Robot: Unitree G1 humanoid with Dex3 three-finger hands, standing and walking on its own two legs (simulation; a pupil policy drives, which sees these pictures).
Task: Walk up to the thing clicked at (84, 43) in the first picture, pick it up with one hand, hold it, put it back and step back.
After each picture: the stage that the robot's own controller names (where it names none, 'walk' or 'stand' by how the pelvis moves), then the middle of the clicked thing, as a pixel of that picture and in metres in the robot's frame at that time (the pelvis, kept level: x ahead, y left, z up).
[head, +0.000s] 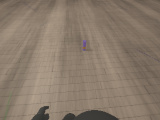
stand; (84, 45) +1.46 +0.13 -0.65
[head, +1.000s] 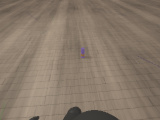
walk; (82, 53) +1.34 +0.25 -0.65
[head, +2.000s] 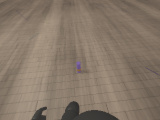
walk; (78, 67) +0.85 +0.23 -0.65
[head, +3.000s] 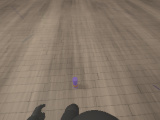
walk; (75, 83) +0.54 +0.20 -0.64
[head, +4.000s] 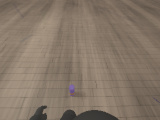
stand; (71, 90) +0.44 +0.18 -0.64
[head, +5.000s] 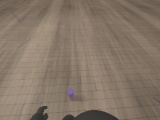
stand; (71, 94) +0.41 +0.20 -0.65
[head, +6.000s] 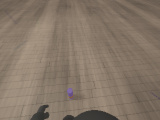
stand; (70, 94) +0.41 +0.22 -0.66
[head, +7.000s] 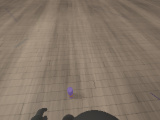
stand; (70, 92) +0.42 +0.21 -0.66
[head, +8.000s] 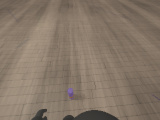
stand; (70, 93) +0.41 +0.21 -0.66
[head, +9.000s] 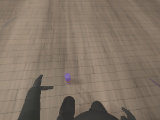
go down; (68, 78) +0.44 +0.20 -0.56
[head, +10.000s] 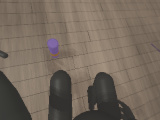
go down; (54, 49) +0.48 +0.25 -0.23
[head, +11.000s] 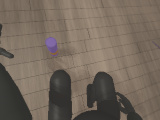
close in; (52, 48) +0.48 +0.26 -0.24
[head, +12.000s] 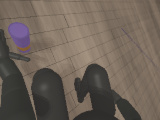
close; (22, 41) +0.47 +0.30 -0.16
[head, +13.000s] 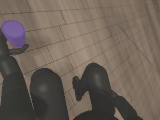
lift; (17, 40) +0.46 +0.30 -0.16
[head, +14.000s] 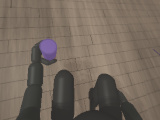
lift; (49, 54) +0.38 +0.27 -0.03
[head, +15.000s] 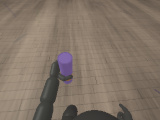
hold; (66, 70) +0.32 +0.15 +0.09
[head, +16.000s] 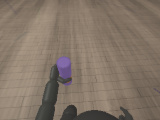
hold; (65, 73) +0.31 +0.16 +0.05
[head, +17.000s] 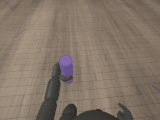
crouch; (67, 71) +0.32 +0.15 +0.03
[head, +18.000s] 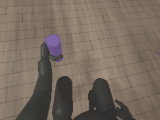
crouch; (56, 51) +0.45 +0.21 -0.05
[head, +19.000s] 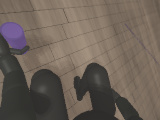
lower; (18, 42) +0.45 +0.30 -0.17
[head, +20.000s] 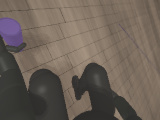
lower; (14, 39) +0.46 +0.31 -0.17
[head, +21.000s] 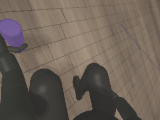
lower; (15, 40) +0.45 +0.31 -0.17
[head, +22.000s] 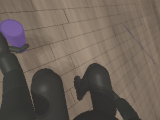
lower; (17, 40) +0.45 +0.31 -0.16
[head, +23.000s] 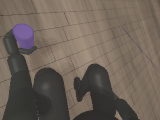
loosen; (26, 42) +0.45 +0.28 -0.16
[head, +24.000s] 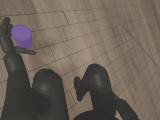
withdraw; (24, 42) +0.45 +0.29 -0.17
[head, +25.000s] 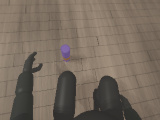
walk; (66, 54) +0.49 +0.22 -0.26
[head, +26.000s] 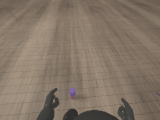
stand; (72, 93) +0.41 +0.17 -0.59
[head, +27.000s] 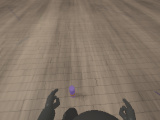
stand; (72, 91) +0.42 +0.18 -0.60
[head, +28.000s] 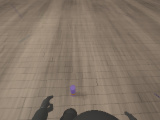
stand; (73, 91) +0.42 +0.17 -0.62
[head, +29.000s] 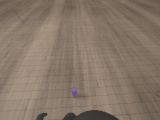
walk; (74, 92) +0.44 +0.18 -0.65
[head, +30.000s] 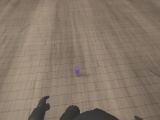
walk; (77, 71) +0.62 +0.17 -0.64
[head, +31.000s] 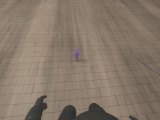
walk; (76, 56) +0.95 +0.19 -0.64
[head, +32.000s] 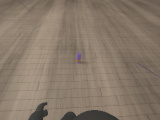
stand; (78, 58) +1.06 +0.19 -0.65
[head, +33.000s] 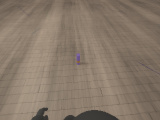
stand; (78, 59) +1.07 +0.22 -0.66
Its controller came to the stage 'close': yes
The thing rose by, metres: 0.69
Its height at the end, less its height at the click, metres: +0.00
